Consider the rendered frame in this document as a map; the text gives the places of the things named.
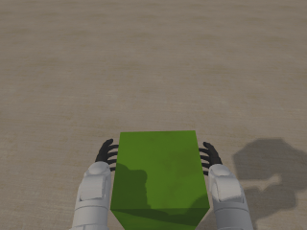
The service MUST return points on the carton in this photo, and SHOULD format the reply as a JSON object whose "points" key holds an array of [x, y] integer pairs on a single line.
{"points": [[159, 182]]}

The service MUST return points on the robot left hand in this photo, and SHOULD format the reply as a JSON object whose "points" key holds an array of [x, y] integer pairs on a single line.
{"points": [[104, 153]]}

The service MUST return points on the left robot forearm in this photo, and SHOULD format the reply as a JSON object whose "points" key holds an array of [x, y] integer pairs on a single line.
{"points": [[92, 202]]}

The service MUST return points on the right robot forearm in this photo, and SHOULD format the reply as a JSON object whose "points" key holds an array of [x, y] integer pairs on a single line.
{"points": [[229, 200]]}

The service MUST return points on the robot right hand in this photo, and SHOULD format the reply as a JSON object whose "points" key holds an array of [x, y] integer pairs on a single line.
{"points": [[213, 157]]}

